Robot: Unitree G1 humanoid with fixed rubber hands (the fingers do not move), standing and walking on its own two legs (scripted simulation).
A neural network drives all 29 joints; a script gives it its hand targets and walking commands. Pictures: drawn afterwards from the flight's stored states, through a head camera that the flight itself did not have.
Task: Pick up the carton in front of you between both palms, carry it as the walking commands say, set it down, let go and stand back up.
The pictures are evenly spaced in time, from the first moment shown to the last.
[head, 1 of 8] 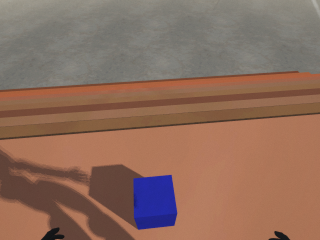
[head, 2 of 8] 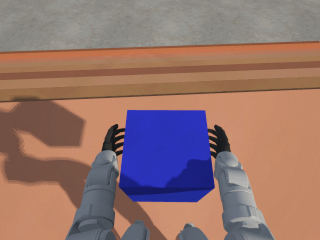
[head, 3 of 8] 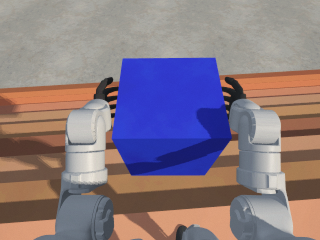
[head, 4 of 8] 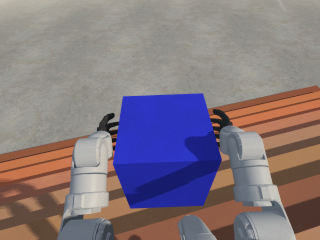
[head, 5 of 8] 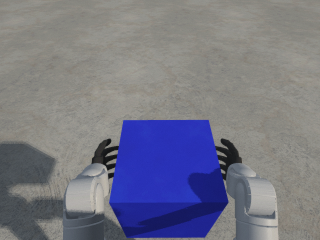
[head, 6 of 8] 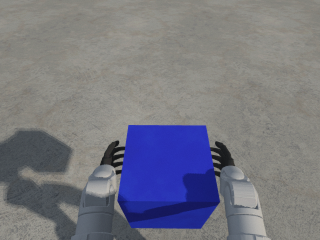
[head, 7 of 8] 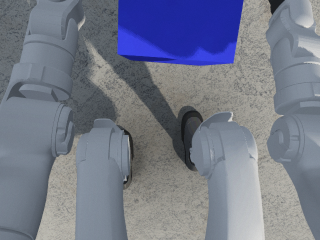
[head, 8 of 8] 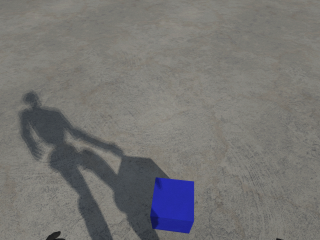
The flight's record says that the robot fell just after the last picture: no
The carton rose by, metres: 0.70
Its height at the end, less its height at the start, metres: -1.67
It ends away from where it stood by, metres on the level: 5.85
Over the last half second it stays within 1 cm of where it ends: yes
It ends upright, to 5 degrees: yes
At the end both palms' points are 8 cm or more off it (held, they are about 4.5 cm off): yes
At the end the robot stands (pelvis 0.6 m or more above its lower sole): yes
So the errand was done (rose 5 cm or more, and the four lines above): yes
